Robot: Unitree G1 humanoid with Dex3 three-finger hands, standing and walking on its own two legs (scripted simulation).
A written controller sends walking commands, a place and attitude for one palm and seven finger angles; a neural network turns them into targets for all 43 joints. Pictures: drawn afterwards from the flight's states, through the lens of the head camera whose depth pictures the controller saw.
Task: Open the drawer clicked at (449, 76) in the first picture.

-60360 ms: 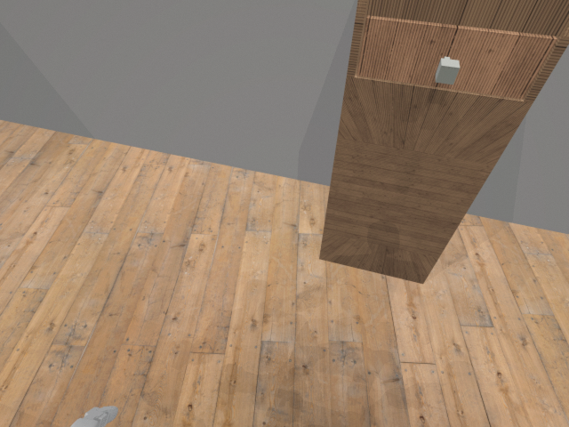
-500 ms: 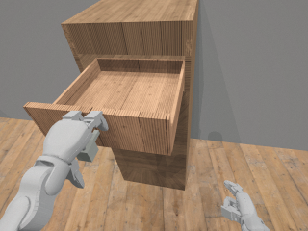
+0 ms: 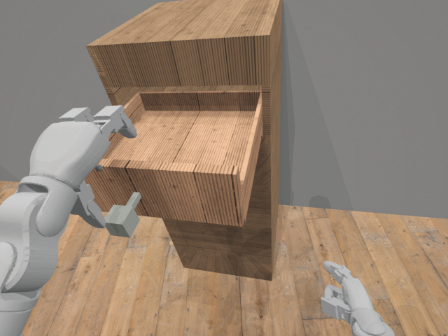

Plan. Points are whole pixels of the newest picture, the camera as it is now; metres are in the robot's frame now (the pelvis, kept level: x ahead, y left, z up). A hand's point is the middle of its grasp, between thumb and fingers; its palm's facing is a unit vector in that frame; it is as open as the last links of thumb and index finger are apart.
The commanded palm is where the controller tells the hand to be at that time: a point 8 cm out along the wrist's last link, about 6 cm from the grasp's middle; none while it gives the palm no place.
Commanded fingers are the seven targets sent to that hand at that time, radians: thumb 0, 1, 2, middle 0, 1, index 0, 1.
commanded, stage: lift the hand off the handle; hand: left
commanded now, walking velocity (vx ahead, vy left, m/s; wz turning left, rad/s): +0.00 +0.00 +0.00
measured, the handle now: (127, 211) +0.27 +0.23 +0.12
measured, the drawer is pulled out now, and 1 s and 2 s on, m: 0.30 0.30 0.30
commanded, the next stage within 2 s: draw the hand back to the body in 0.38 s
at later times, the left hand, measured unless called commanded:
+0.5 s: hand (84, 152) +0.27 +0.24 +0.26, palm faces +0.21 -0.04 -0.98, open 13.8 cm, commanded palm +0.20 +0.23 +0.33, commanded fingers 0.00 -0.50 0.30 -0.30 -1.20 -0.30 -1.20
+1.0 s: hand (84, 189) +0.22 +0.23 +0.23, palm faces +0.20 -0.07 -0.98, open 13.8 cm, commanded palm +0.17 +0.25 +0.32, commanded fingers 0.00 -0.50 0.30 -0.30 -1.20 -0.30 -1.20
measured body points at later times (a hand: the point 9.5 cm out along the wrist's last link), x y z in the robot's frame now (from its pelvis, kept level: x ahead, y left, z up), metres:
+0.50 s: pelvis +0.00 +0.00 +0.00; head -0.02 -0.06 +0.44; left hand +0.25 +0.24 +0.31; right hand +0.25 -0.18 -0.09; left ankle +0.06 +0.12 -0.74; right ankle -0.01 -0.11 -0.74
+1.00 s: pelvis -0.01 +0.01 -0.01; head -0.03 -0.04 +0.44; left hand +0.21 +0.23 +0.28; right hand +0.25 -0.16 -0.08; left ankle +0.06 +0.12 -0.74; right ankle -0.01 -0.11 -0.74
